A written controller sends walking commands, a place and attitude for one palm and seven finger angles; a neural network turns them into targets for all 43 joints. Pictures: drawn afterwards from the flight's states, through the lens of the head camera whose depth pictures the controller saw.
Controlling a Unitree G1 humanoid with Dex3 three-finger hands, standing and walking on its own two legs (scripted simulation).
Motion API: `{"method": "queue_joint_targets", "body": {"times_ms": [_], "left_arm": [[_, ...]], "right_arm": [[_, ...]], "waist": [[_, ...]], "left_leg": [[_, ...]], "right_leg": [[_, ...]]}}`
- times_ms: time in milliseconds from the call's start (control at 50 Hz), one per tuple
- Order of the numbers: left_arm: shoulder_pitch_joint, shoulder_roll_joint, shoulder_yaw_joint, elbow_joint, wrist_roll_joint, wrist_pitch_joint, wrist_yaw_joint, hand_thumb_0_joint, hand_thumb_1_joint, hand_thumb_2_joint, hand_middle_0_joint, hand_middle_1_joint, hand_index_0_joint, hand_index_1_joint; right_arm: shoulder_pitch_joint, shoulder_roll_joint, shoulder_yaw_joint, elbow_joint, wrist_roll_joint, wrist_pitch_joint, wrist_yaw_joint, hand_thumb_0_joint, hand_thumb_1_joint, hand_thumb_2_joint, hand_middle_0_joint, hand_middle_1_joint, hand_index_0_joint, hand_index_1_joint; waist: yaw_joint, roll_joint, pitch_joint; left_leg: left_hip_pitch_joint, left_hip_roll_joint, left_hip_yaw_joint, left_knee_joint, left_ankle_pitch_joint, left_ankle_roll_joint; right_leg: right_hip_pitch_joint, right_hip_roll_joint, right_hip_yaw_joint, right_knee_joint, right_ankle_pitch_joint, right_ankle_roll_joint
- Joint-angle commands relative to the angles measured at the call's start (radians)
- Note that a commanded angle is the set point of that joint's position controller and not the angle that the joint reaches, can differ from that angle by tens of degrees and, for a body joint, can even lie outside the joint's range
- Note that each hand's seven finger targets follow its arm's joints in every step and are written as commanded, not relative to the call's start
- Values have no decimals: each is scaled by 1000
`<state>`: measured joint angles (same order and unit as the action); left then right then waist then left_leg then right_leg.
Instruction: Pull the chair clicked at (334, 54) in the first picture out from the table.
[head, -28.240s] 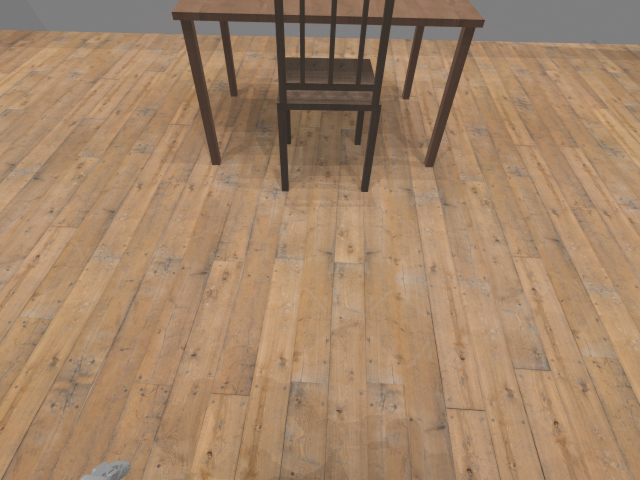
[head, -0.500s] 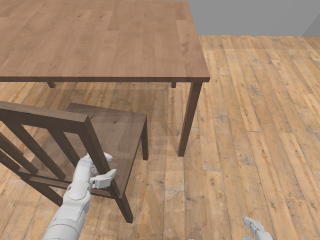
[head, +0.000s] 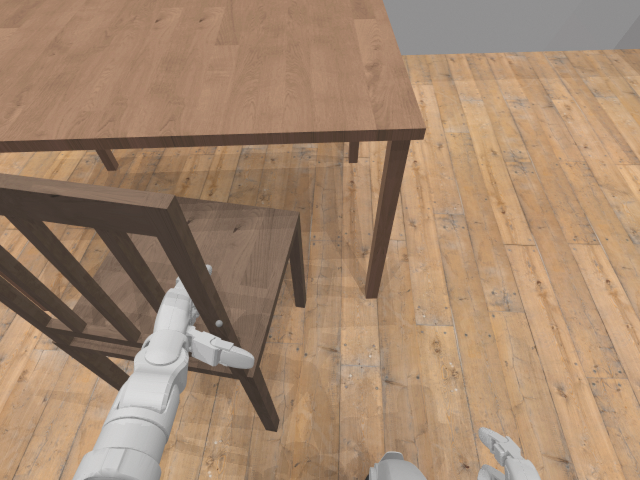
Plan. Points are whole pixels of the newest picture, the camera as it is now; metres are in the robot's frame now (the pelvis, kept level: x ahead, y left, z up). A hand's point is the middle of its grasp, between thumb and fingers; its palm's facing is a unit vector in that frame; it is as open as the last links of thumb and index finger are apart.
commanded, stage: open the thumb and straighten the fingers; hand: left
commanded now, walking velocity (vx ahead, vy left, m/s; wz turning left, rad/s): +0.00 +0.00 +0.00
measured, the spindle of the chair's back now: (89, 288) +0.38 +0.35 -0.01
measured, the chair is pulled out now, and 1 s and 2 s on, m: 0.17 0.17 0.17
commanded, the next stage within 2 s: draw the fingers out of the gap in 0.08 s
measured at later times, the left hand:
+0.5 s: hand (216, 355) +0.29 +0.15 -0.03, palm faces +0.06 -0.97 -0.23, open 17.5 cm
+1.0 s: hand (190, 426) +0.20 +0.17 -0.03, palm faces +0.05 -0.97 -0.23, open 17.5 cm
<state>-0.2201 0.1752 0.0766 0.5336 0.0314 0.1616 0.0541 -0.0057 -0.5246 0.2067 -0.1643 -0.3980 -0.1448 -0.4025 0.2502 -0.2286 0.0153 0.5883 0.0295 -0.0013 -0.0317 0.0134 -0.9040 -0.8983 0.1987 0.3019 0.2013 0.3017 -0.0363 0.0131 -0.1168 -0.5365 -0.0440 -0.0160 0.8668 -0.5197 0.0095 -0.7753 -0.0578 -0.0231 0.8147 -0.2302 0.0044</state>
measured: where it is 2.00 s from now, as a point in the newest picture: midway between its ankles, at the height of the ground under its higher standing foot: outside the picture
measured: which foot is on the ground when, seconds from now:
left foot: down 0.00-1.00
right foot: down 0.00-1.00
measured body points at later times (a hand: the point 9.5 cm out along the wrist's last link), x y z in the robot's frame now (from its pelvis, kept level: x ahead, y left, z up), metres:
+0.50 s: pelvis +0.00 -0.02 +0.00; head +0.04 -0.04 +0.45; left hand +0.28 +0.20 -0.01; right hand +0.15 -0.28 -0.10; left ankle -0.05 +0.12 -0.69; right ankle +0.10 -0.13 -0.69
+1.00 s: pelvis +0.00 -0.01 -0.01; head +0.03 -0.01 +0.44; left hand +0.19 +0.22 -0.01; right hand +0.19 -0.24 -0.07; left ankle -0.05 +0.12 -0.69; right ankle +0.10 -0.13 -0.69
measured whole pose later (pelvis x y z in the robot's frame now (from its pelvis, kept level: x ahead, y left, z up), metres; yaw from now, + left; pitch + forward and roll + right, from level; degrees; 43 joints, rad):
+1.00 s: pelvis +0.00 -0.01 -0.01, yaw +2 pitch +10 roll +0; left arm 0.40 0.21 -0.01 -0.06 -0.01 0.20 0.03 -0.01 -0.54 0.20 -0.01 0.00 -0.01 0.00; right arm 0.27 -0.25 0.03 0.47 0.02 -0.15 -0.06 0.01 -0.90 -0.90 0.20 0.30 0.20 0.30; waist -0.02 0.03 -0.14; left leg -0.55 -0.03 -0.07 0.95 -0.57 0.00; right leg -0.76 -0.05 -0.07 0.87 -0.28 -0.01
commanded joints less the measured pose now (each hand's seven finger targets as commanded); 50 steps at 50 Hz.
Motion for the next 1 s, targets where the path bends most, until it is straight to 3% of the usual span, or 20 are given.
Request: {"method": "queue_joint_targets", "body": {"times_ms": [0,80,140,160,180,200,220,240,320,340,360,380,420,440,480,520,620,760,900,980], "left_arm": [[-246,188,72,-235,10,-52,26,0,-550,200,0,0,0,0],[-257,245,122,-209,-10,-45,22,0,-550,200,0,0,0,0],[-267,255,119,-241,-5,-48,14,0,-550,200,0,0,0,0],[-296,135,22,-225,-11,-44,9,0,-550,200,0,0,0,0],[-261,185,73,-205,-7,-47,15,0,-550,200,0,0,0,0],[-216,172,65,-219,-9,-47,12,0,-550,200,0,0,0,0],[-168,193,86,-229,-14,-49,12,0,-550,200,0,0,0,0],[-107,194,89,-240,-17,-47,7,0,-550,200,0,0,0,0],[1,172,65,-326,-33,-40,-9,0,-550,200,0,0,0,0],[21,167,63,-326,-38,-31,-9,0,-550,200,0,0,0,0],[15,172,66,-348,-47,-31,-10,0,-550,200,0,0,0,0],[43,213,104,-369,-43,-33,-5,0,-550,200,0,0,0,0],[104,205,100,-405,-49,-34,-6,0,-550,200,0,0,0,0],[125,223,111,-435,-45,-38,-4,0,-550,200,0,0,0,0],[180,198,80,-485,-37,-46,-4,0,-550,200,0,0,0,0],[186,184,54,-525,-32,-45,-6,0,-550,200,0,0,0,0],[259,179,47,-585,-51,-39,-14,0,-550,200,0,0,0,0],[450,162,12,-675,-51,-24,-33,0,-550,200,0,0,0,0],[497,136,-43,-799,-47,-19,-19,0,-550,200,0,0,0,0],[571,135,-47,-841,-37,-10,-5,0,-550,200,0,0,0,0]], "right_arm": [[-35,-146,-56,-148,2,-55,-11,0,-900,-900,200,300,200,300],[-40,-153,-52,-148,5,-53,-20,0,-900,-900,200,300,200,300],[-45,-152,-52,-157,8,-57,-23,0,-900,-900,200,300,200,300],[-42,-140,-48,-149,8,-63,-22,0,-900,-900,200,300,200,300],[-28,-151,-54,-142,7,-68,-21,0,-900,-900,200,300,200,300],[-29,-150,-55,-148,5,-71,-17,0,-900,-900,200,300,200,300],[-24,-153,-59,-153,5,-72,-14,0,-900,-900,200,300,200,300],[-33,-156,-62,-166,7,-72,-12,0,-900,-900,200,300,200,300],[-47,-150,-59,-187,12,-76,-5,0,-900,-900,200,300,200,300],[-52,-155,-60,-193,12,-75,-6,0,-900,-900,200,300,200,300],[-57,-154,-60,-194,13,-77,-8,0,-900,-900,200,300,200,300],[-54,-157,-61,-198,11,-79,-9,0,-900,-900,200,300,200,300],[-59,-152,-60,-209,12,-84,-11,0,-900,-900,200,300,200,300],[-66,-153,-60,-216,12,-85,-12,0,-900,-900,200,300,200,300],[-67,-144,-55,-226,12,-95,-12,0,-900,-900,200,300,200,300],[-64,-141,-53,-226,11,-106,-15,0,-900,-900,200,300,200,300],[-61,-141,-49,-238,9,-135,-24,0,-900,-900,200,300,200,300],[-52,-137,-44,-263,6,-166,-26,0,-900,-900,200,300,200,300],[-45,-143,-39,-276,0,-208,-36,0,-900,-900,200,300,200,300],[-43,-142,-39,-282,-2,-222,-37,0,-900,-900,200,300,200,300]], "waist": [[14,4,-286],[10,-63,-261],[10,-11,-275],[-18,5,-256],[0,-15,-254],[7,2,-282],[14,-40,-301],[27,-28,-321],[30,-11,-292],[21,-67,-272],[13,-68,-257],[25,-85,-260],[25,-99,-240],[31,-87,-241],[33,-45,-228],[19,-16,-213],[9,-52,-204],[10,-16,-184],[-8,-12,-141],[0,-8,-135]], "left_leg": [[-159,-5,1,-176,293,-18],[-224,-8,7,-169,212,0],[-214,-11,17,-169,200,4],[-204,-11,21,-161,203,3],[-210,-7,13,-160,206,0],[-205,-9,17,-160,218,0],[-205,-7,16,-162,238,1],[-205,-10,22,-161,253,1],[-211,-10,33,-168,241,3],[-222,-9,28,-168,230,7],[-233,-10,33,-162,207,10],[-240,-12,30,-163,200,10],[-245,-13,33,-156,184,14],[-247,-14,33,-155,177,14],[-231,-15,32,-157,179,14],[-218,-15,30,-149,179,15],[-222,-15,19,-131,159,17],[-211,-10,9,-114,195,13],[-193,-5,-22,-103,175,10],[-196,-4,-30,-101,180,4]], "right_leg": [[452,40,-11,-60,65,-23],[470,37,10,-76,5,-13],[481,36,21,-85,-6,-15],[442,35,13,-83,6,-13],[441,37,8,-78,0,-17],[463,36,13,-76,16,-17],[489,36,9,-76,39,-17],[510,37,13,-73,56,-19],[521,32,17,-83,55,-16],[517,36,14,-90,39,-15],[513,31,24,-99,17,-9],[528,29,27,-100,0,-8],[523,26,37,-109,-26,-5],[523,27,41,-111,-47,-8],[509,25,35,-107,-46,-10],[489,25,33,-108,-48,-9],[474,26,31,-113,-89,-3],[439,28,7,-86,-49,-8],[362,36,-23,-70,-102,-10],[344,38,-34,-54,-106,-13]]}}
